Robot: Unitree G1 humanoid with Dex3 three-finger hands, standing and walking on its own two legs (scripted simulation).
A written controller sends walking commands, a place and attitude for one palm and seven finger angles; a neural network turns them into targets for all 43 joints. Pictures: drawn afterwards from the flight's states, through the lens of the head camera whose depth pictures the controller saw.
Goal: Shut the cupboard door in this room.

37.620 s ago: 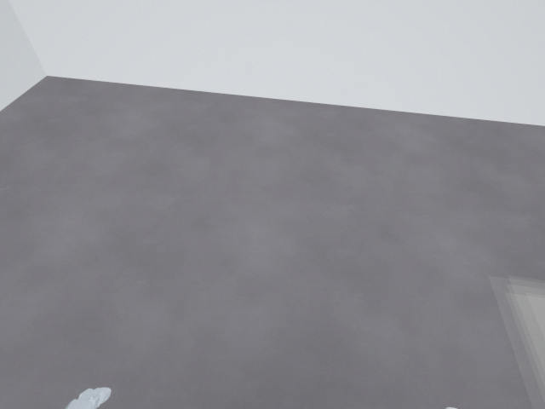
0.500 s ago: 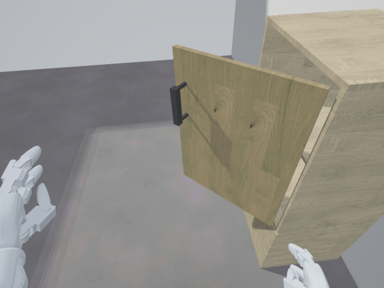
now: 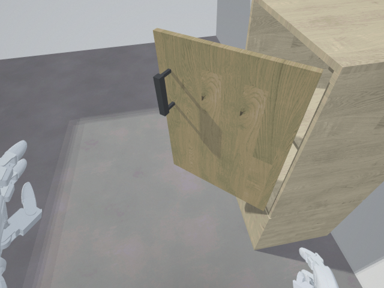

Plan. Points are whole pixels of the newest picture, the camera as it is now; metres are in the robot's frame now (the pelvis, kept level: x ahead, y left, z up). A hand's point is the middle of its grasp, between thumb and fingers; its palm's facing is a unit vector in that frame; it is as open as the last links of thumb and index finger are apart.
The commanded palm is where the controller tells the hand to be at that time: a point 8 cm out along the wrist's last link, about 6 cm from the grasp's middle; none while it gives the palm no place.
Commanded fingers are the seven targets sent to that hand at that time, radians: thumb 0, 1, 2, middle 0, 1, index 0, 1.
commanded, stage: step back with the hand held close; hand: left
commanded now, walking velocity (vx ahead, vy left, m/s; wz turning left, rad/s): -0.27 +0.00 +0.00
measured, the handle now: (165, 92) +0.64 +0.13 +0.06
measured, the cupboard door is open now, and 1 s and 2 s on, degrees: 47 47 47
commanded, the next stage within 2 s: stop stepping back and stand still in 1.26 s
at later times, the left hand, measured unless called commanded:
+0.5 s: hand out of the picture +0.13 +0.29 +0.16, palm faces +0.45 -0.77 -0.46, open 7.4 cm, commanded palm +0.07 +0.32 +0.18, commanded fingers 0.00 0.90 0.90 -0.20 -0.30 -0.20 -0.30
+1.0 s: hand out of the picture +0.06 +0.30 +0.16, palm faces +0.45 -0.74 -0.50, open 7.4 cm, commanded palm -0.01 +0.33 +0.18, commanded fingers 0.00 0.90 0.90 -0.20 -0.30 -0.20 -0.30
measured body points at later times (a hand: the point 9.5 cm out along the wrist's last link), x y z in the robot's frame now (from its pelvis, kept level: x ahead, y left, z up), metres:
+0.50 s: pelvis -0.07 +0.02 -0.02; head -0.06 +0.04 +0.43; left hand +0.10 +0.33 +0.18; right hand +0.10 -0.22 -0.09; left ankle +0.00 +0.07 -0.74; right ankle -0.02 -0.11 -0.74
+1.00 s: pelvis -0.13 +0.02 -0.03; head -0.11 +0.06 +0.42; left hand +0.03 +0.34 +0.19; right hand +0.04 -0.23 -0.09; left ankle +0.00 +0.08 -0.74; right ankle -0.07 -0.12 -0.72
